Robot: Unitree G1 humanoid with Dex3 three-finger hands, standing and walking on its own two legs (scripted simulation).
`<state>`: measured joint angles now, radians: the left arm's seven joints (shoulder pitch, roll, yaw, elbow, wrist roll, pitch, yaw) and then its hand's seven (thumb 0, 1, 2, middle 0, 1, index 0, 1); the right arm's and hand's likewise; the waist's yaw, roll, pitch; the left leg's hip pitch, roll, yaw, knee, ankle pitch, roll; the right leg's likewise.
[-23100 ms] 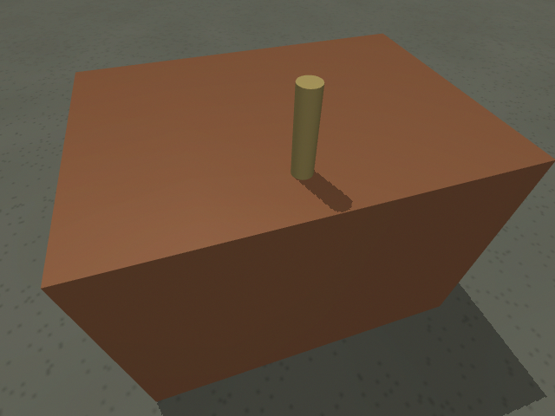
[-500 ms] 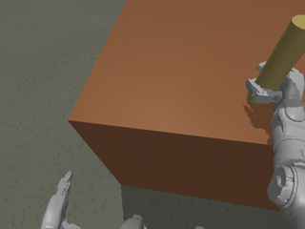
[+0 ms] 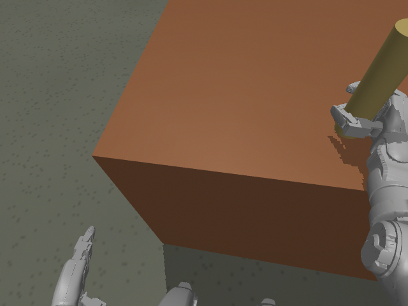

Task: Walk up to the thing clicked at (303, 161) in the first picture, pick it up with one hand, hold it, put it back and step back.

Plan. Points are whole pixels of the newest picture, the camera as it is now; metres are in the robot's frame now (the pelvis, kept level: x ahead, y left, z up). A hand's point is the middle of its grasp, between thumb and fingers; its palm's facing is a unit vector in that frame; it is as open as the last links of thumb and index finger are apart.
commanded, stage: open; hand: right
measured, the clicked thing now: (374, 89) +0.50 -0.21 +0.15
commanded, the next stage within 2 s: withdraw in 0.34 s
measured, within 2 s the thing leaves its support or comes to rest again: neither
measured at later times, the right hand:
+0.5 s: hand (357, 110) +0.50 -0.21 +0.09, palm faces +0.19 +0.98 +0.01, open 14.3 cm
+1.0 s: hand out of the picture +0.50 -0.28 +0.23, palm faces +0.24 +0.97 -0.11, open 17.2 cm
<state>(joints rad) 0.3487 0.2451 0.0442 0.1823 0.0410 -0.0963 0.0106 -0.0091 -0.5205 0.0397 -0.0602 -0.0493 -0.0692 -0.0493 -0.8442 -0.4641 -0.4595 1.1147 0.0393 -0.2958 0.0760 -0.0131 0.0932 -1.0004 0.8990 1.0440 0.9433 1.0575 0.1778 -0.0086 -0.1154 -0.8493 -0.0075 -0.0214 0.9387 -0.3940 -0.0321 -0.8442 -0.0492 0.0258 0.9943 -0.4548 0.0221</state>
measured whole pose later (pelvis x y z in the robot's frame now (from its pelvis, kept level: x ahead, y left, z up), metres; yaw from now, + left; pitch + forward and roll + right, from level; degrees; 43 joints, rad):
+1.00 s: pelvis +0.02 +0.00 +0.03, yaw +0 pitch +13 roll +1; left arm 0.34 0.25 -0.02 0.26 -0.01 -0.07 0.02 -0.01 -0.52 0.03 -0.06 -0.04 -0.07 -0.05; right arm -1.01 -0.69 -0.42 1.17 0.01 -0.06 0.19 -0.01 0.49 -0.05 0.09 0.06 0.07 0.06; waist 0.12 -0.03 -0.12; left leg -0.63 0.00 -0.03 0.75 -0.34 -0.04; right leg -0.62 -0.04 0.01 0.80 -0.40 0.02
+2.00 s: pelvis +0.01 +0.02 +0.04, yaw -4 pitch -1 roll -1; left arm 0.39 0.19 0.14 0.31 -0.04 -0.03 0.04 -0.01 -0.50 0.04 -0.05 -0.05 -0.06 -0.05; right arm 0.52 -0.31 -0.34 -0.49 0.09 -0.14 0.00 -0.01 0.57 -0.05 0.07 0.06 0.06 0.06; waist -0.07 -0.06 -0.05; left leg -0.34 0.04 0.02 0.70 -0.35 -0.01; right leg -0.31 -0.01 0.06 0.67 -0.35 0.04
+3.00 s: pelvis +0.03 +0.01 +0.04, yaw -3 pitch +3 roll +0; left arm 0.22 0.17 -0.02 0.57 0.00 -0.10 0.07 0.01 0.86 0.87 -0.20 -0.29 -0.20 -0.29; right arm 0.37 -0.15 -0.03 0.35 0.00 -0.09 -0.05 -0.01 0.54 -0.06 0.07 0.06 0.06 0.06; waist 0.00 0.01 0.00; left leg -0.37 0.02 0.01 0.67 -0.36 -0.02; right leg -0.36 -0.03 0.04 0.67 -0.38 0.03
